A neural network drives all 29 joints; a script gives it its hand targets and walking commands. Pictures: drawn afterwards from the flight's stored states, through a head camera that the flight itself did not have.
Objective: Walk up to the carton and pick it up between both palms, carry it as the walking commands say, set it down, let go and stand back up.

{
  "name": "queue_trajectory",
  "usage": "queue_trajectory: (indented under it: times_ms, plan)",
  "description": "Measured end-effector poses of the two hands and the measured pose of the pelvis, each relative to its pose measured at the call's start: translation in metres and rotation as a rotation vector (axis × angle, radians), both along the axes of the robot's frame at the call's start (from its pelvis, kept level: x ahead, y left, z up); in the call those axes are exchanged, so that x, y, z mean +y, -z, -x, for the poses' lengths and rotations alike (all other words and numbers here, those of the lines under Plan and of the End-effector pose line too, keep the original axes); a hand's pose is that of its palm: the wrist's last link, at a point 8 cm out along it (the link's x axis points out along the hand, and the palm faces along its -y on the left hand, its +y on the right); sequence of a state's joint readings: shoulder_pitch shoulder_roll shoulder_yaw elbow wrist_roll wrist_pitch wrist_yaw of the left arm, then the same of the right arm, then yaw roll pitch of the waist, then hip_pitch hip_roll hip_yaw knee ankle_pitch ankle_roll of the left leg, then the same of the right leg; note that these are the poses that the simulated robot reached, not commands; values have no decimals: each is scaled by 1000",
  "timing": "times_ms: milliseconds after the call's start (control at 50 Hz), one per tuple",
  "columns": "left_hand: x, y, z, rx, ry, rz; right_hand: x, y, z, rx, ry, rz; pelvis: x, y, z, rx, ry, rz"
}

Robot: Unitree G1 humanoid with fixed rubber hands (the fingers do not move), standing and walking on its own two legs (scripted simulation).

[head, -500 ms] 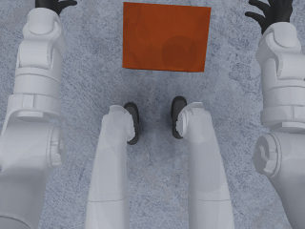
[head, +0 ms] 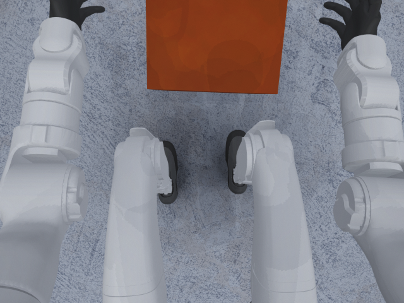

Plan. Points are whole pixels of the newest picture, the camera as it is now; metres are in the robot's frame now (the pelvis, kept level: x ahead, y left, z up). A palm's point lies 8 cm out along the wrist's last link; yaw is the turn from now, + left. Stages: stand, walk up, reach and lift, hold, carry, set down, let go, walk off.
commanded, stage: reach and lift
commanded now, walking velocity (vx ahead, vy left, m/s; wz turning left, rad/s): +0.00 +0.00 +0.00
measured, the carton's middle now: (211, 51) +0.50 -0.04 -0.39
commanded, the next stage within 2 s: none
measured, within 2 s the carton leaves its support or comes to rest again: neither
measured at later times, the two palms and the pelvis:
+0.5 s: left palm (100, 35) +0.52 +0.19 -0.29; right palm (315, 43) +0.48 -0.23 -0.27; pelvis +0.00 +0.00 -0.12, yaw +0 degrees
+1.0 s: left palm (99, 32) +0.53 +0.20 -0.31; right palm (307, 46) +0.49 -0.24 -0.33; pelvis +0.01 +0.00 -0.15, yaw +1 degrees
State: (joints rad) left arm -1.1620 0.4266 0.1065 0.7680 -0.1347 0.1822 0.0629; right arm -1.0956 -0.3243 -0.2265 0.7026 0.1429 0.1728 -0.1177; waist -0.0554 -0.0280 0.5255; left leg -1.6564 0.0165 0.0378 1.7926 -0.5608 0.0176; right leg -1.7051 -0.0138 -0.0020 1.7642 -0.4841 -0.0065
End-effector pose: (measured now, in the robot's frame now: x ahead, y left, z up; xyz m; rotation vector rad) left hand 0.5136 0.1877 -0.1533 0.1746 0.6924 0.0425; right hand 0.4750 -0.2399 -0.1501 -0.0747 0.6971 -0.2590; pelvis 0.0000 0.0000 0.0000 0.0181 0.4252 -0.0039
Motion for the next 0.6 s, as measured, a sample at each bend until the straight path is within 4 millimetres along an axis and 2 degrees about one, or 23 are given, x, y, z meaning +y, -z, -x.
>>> queue_trajectory:
  times_ms: [180, 400, 500, 540, 600]
  plan:
    - [5, 24, -7, -43, -17, -10, 14, 49, 5, -3, -5, -20, -1, 48, 12, -7, -2, -1]
    - [3, 102, -9, 33, -36, 13, 18, 109, -2, 8, -34, 0, 2, 102, 9, 14, -6, 5]
    - [4, 135, -4, 60, -51, 26, 5, 123, -8, 15, -40, 45, 2, 117, 1, 23, -6, 4]
    - [3, 146, -3, 67, -51, 32, 2, 131, -7, 34, -46, 48, 2, 121, -2, 29, -7, 4]
    - [8, 149, -8, 54, -51, 22, -1, 144, -8, 53, -47, 34, 2, 125, -6, 36, -7, 5]
